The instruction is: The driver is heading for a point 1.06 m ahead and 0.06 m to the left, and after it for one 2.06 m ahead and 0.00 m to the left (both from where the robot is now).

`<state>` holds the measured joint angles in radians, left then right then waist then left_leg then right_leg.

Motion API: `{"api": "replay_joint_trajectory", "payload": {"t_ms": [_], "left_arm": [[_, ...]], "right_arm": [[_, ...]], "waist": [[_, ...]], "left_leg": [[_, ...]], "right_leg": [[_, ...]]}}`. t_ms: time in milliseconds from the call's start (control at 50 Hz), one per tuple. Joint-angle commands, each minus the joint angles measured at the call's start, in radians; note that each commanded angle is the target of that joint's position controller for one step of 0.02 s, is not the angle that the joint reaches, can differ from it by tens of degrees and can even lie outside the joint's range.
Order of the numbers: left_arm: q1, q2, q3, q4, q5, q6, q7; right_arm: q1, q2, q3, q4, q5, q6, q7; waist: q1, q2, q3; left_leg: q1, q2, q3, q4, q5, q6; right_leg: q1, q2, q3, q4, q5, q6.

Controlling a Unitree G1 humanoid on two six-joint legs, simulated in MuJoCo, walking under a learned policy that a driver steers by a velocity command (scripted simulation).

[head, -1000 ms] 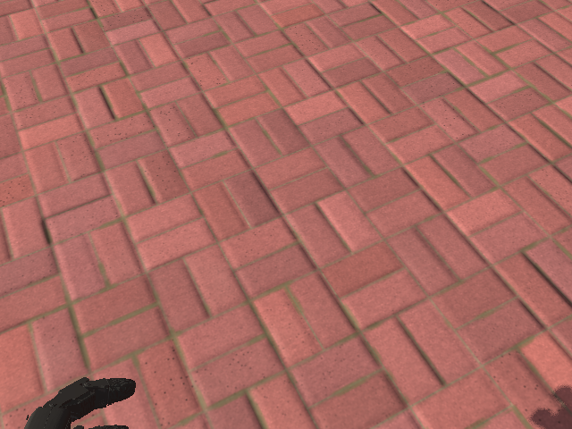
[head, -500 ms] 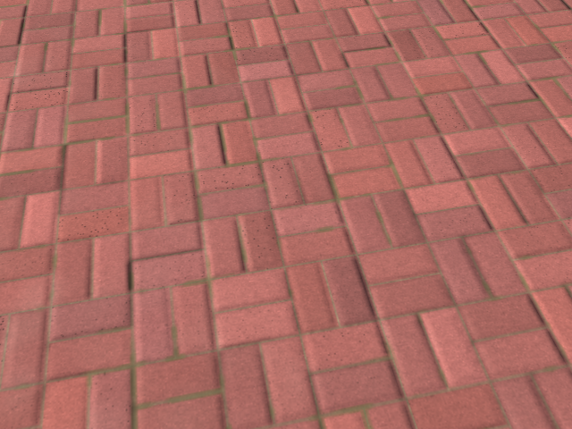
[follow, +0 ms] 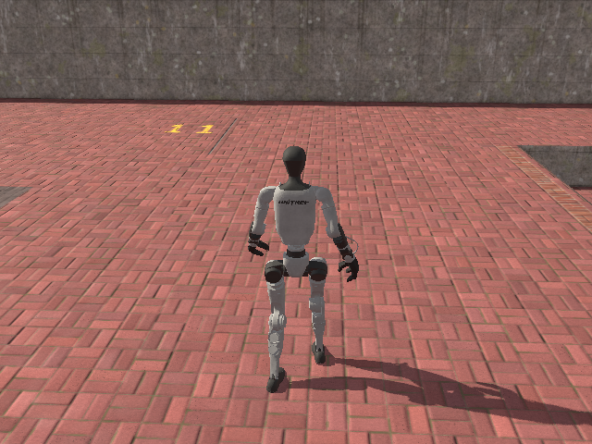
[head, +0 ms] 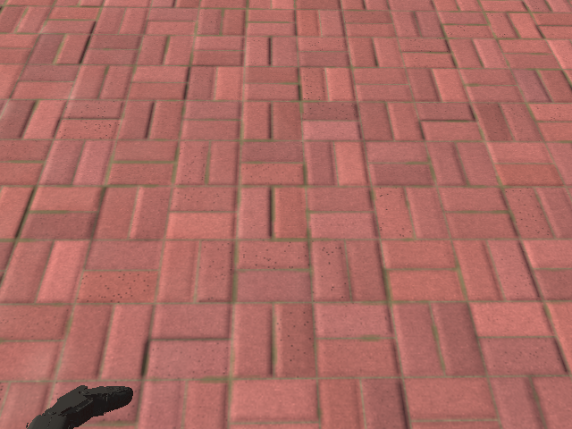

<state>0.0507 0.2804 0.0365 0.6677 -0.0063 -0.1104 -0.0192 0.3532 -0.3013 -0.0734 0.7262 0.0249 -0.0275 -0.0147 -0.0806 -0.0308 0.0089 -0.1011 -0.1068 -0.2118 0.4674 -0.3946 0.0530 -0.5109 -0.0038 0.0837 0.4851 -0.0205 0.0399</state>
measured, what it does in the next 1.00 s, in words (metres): walks ahead: right foot, then left foot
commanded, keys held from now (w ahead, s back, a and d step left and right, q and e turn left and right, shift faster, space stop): w+q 0.40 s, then w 0.22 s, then w+e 0.38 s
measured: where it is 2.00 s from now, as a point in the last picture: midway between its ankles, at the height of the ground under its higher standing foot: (224, 218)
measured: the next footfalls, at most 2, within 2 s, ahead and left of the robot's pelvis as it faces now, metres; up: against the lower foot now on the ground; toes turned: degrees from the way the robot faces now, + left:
right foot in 0.02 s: +0.18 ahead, -0.13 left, +0.00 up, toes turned +5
left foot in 0.54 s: +0.41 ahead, +0.19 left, +0.00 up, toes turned +20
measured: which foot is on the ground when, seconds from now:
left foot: down 0.00-0.04, up 0.06-0.52, down 0.54-1.00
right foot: up 0.00-0.00, down 0.02-0.54, up 0.56-1.00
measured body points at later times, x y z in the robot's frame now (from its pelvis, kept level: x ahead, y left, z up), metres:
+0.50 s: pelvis +0.26 +0.02 +0.00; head +0.29 +0.04 +0.45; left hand +0.18 +0.30 -0.13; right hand +0.55 -0.13 -0.07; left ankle +0.37 +0.18 -0.71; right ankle +0.14 -0.14 -0.73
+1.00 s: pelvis +0.52 +0.12 +0.00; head +0.54 +0.13 +0.45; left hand +0.63 +0.40 -0.11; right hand +0.63 -0.14 -0.12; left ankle +0.37 +0.17 -0.73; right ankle +0.73 +0.03 -0.69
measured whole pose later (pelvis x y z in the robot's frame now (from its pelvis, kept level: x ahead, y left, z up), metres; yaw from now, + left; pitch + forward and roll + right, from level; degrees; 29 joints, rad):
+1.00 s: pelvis +0.52 +0.12 +0.00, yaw +12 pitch +2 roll +2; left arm 0.13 0.26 0.04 0.78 -0.02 -0.05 -0.05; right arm 0.31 -0.27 -0.06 0.80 0.00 -0.08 0.00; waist -0.06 -0.05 0.02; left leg 0.09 -0.06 0.16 0.20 -0.32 0.04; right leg -0.66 -0.08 0.02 0.64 0.07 -0.01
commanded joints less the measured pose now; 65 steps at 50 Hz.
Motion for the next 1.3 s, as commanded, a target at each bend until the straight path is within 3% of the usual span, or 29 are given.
{"api": "replay_joint_trajectory", "payload": {"t_ms": [20,40,60,80,100,120,200,360,460,500,540,560,580,600,620,660,700,800,900,980,1040,1080,1100,1120,1140,1160,1180,1220,1300], "left_arm": [[0.152,0.173,0.072,-0.033,0.010,-0.031,0.009],[0.295,0.228,0.084,-0.021,0.019,-0.028,0.018],[0.344,0.290,0.099,0.019,0.024,-0.014,0.008],[0.292,0.183,0.077,-0.009,0.006,-0.012,0.004],[0.260,0.133,0.062,-0.014,0.005,-0.005,0.010],[0.220,0.118,0.054,-0.015,0.015,0.000,0.011],[0.188,0.087,0.046,0.020,0.013,-0.006,0.017],[0.208,0.161,0.066,0.083,0.008,0.009,0.026],[0.280,0.197,0.075,0.136,-0.018,0.032,0.021],[0.276,0.229,0.082,0.147,-0.029,0.040,0.023],[0.267,0.217,0.071,0.154,-0.028,0.048,0.030],[0.281,0.149,0.042,0.129,0.011,0.041,0.030],[0.394,0.051,0.007,0.106,0.014,0.019,0.013],[0.276,0.158,0.033,0.114,-0.025,0.001,0.003],[0.181,0.175,0.038,0.074,-0.049,-0.008,0.001],[0.173,0.153,0.037,0.092,-0.020,-0.004,0.012],[0.244,0.128,0.036,0.121,-0.021,0.024,0.009],[0.170,0.085,0.033,0.107,-0.018,0.056,0.017],[0.041,0.050,0.018,0.068,-0.013,0.042,-0.009],[-0.043,0.044,0.011,0.013,-0.012,0.039,-0.036],[-0.013,0.075,0.026,-0.015,-0.012,0.043,-0.053],[0.177,0.143,0.064,0.016,-0.012,0.051,-0.047],[0.341,0.209,0.096,0.048,-0.014,0.056,-0.031],[0.391,0.320,0.121,0.051,-0.020,0.057,-0.017],[0.407,0.265,0.101,0.031,-0.018,0.048,-0.018],[0.376,0.209,0.085,0.033,-0.009,0.044,-0.015],[0.315,0.182,0.078,0.023,-0.012,0.041,-0.012],[0.206,0.126,0.058,-0.008,-0.006,0.043,-0.006],[0.184,0.153,0.066,-0.024,-0.004,0.042,0.013]], "right_arm": [[-0.038,-0.087,-0.018,-0.071,-0.008,-0.010,-0.001],[-0.003,-0.021,0.005,-0.088,-0.029,-0.012,0.001],[0.112,-0.011,0.013,-0.126,0.013,-0.021,0.002],[0.090,-0.121,-0.008,-0.089,0.020,-0.020,-0.002],[-0.017,-0.157,-0.020,-0.102,0.010,-0.015,0.000],[-0.062,-0.141,-0.020,-0.109,0.000,-0.010,0.000],[-0.083,-0.075,-0.017,-0.130,0.005,0.005,0.017],[-0.255,-0.026,0.004,-0.178,-0.002,-0.003,0.046],[-0.358,-0.020,0.008,-0.225,0.000,-0.009,0.070],[-0.308,-0.055,-0.009,-0.223,-0.010,-0.008,0.069],[-0.044,-0.138,-0.058,-0.148,-0.011,-0.002,0.053],[0.112,-0.224,-0.081,-0.115,-0.011,0.008,0.032],[0.070,-0.284,-0.076,-0.124,-0.010,-0.002,0.034],[0.076,-0.184,-0.051,-0.131,-0.011,-0.013,0.043],[0.027,-0.159,-0.039,-0.119,-0.015,-0.024,0.046],[-0.089,-0.096,-0.020,-0.115,-0.021,-0.035,0.046],[-0.122,-0.070,-0.014,-0.108,-0.033,-0.052,0.043],[-0.095,-0.088,-0.021,-0.045,-0.045,-0.081,0.028],[-0.077,-0.109,-0.022,-0.008,-0.037,-0.079,0.013],[-0.021,-0.127,-0.031,0.038,-0.023,-0.052,0.006],[-0.044,-0.162,-0.041,0.038,-0.016,-0.025,-0.010],[-0.069,-0.179,-0.043,0.029,-0.015,-0.007,-0.024],[-0.072,-0.168,-0.035,0.018,-0.017,-0.010,-0.030],[0.041,-0.028,0.010,-0.030,-0.051,-0.036,-0.011],[-0.011,-0.056,0.017,-0.031,-0.034,-0.079,0.008],[-0.120,-0.117,0.000,-0.061,0.009,-0.105,0.023],[-0.162,-0.112,0.006,-0.077,0.010,-0.119,0.024],[-0.163,-0.120,-0.006,-0.070,-0.029,-0.112,0.013],[-0.143,-0.076,0.002,-0.076,-0.042,-0.070,0.007]], "waist": [[0.141,0.137,-0.129],[0.177,-0.020,-0.271],[0.109,-0.382,-0.321],[0.136,-0.203,-0.215],[0.160,-0.110,-0.113],[0.144,-0.039,-0.058],[0.104,-0.087,-0.003],[0.146,-0.031,0.038],[0.162,-0.027,0.075],[0.108,-0.058,0.028],[-0.045,-0.039,-0.117],[-0.087,0.108,-0.237],[0.032,0.302,-0.383],[-0.045,0.151,-0.371],[-0.036,0.140,-0.208],[0.041,0.074,-0.080],[0.089,0.104,-0.073],[0.080,0.078,0.015],[0.028,0.071,0.060],[-0.003,0.061,0.085],[0.043,0.107,0.029],[0.154,0.124,-0.090],[0.238,0.066,-0.179],[0.154,-0.196,-0.292],[0.192,-0.137,-0.427],[0.218,-0.077,-0.301],[0.184,-0.008,-0.190],[0.102,0.027,-0.075],[0.061,-0.010,-0.039]], "left_leg": [[-0.117,0.168,-0.157,0.144,0.305,0.076],[-0.247,0.083,-0.048,0.437,0.066,0.034],[-0.602,0.005,0.044,0.729,-0.220,-0.010],[-0.692,0.082,0.013,0.838,-0.151,-0.027],[-0.705,0.113,0.043,0.857,-0.056,-0.033],[-0.668,0.145,0.063,0.832,0.011,-0.039],[-0.594,0.205,0.099,0.715,0.098,-0.051],[-0.604,0.208,0.172,0.342,0.391,-0.062],[-0.538,0.166,0.234,0.175,0.320,-0.005],[-0.416,0.106,0.276,0.141,0.225,0.039],[-0.013,0.044,0.293,0.047,0.312,0.098],[0.311,0.235,0.031,0.088,0.385,0.154],[0.525,0.465,-0.500,-0.048,0.182,0.328],[0.481,0.464,-0.506,-0.129,0.106,0.297],[0.348,0.428,-0.345,-0.150,0.183,0.257],[0.096,0.356,-0.126,-0.186,0.379,0.208],[-0.010,0.333,-0.040,-0.253,0.420,0.201],[-0.046,0.319,0.147,-0.332,0.492,0.175],[0.001,0.305,0.282,-0.362,0.482,0.121],[0.175,0.359,0.317,-0.298,0.590,0.109],[0.251,0.374,0.355,-0.143,0.992,0.075],[0.202,0.344,0.390,0.141,1.203,0.036],[0.015,0.303,0.398,0.404,1.015,-0.004],[-0.449,0.119,0.361,0.796,0.155,-0.078],[-0.622,0.029,0.136,0.949,-0.200,-0.072],[-0.713,0.097,0.087,0.953,-0.123,-0.046],[-0.706,0.142,0.101,0.867,-0.035,-0.033],[-0.583,0.200,0.116,0.712,0.046,-0.051],[-0.492,0.198,0.157,0.533,0.128,-0.115]], "right_leg": [[0.376,-0.061,0.028,-0.036,-0.051,-0.082],[0.628,-0.244,0.224,-0.036,-0.124,-0.136],[0.831,-0.432,0.729,-0.165,-0.430,-0.297],[0.757,-0.409,0.718,-0.211,-0.602,-0.273],[0.655,-0.363,0.529,-0.204,-0.534,-0.229],[0.547,-0.318,0.398,-0.215,-0.377,-0.210],[0.407,-0.240,0.134,-0.288,-0.117,-0.208],[0.461,-0.236,-0.131,-0.324,0.093,-0.202],[0.554,-0.278,-0.190,-0.286,0.226,-0.185],[0.592,-0.287,-0.217,-0.172,0.547,-0.172],[0.476,-0.234,-0.276,0.159,0.651,-0.125],[0.205,-0.180,-0.283,0.489,0.200,-0.085],[-0.120,-0.003,-0.144,0.792,-0.584,-0.041],[-0.204,-0.034,-0.004,0.869,-0.560,-0.051],[-0.262,-0.068,-0.023,0.853,-0.473,-0.063],[-0.183,-0.139,-0.027,0.728,-0.329,-0.058],[-0.085,-0.164,-0.012,0.689,-0.257,-0.044],[-0.184,-0.137,0.032,0.518,-0.062,-0.007],[-0.152,-0.098,-0.037,0.231,0.170,-0.026],[-0.221,-0.080,-0.076,0.132,0.084,-0.065],[-0.133,-0.014,-0.154,0.120,-0.081,-0.116],[0.136,0.063,-0.193,0.099,-0.124,-0.171],[0.428,0.030,-0.087,0.049,-0.071,-0.221],[0.832,-0.243,0.430,0.030,-0.153,-0.411],[0.962,-0.331,0.773,-0.134,-0.246,-0.488],[0.889,-0.300,0.620,-0.166,-0.235,-0.422],[0.737,-0.258,0.490,-0.172,-0.173,-0.382],[0.471,-0.187,0.329,-0.209,0.017,-0.344],[0.271,-0.130,0.212,-0.257,0.156,-0.343]]}}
